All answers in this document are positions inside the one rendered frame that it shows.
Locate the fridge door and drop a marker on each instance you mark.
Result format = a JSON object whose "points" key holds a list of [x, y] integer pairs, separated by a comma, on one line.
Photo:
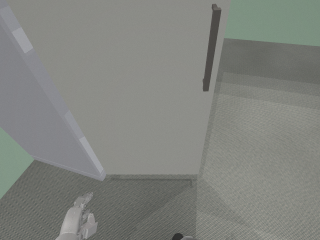
{"points": [[131, 73]]}

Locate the left robot hand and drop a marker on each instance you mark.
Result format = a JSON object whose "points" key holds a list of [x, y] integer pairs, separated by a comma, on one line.
{"points": [[75, 216]]}

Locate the handle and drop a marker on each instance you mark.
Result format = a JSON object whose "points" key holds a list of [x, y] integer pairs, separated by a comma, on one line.
{"points": [[215, 21]]}

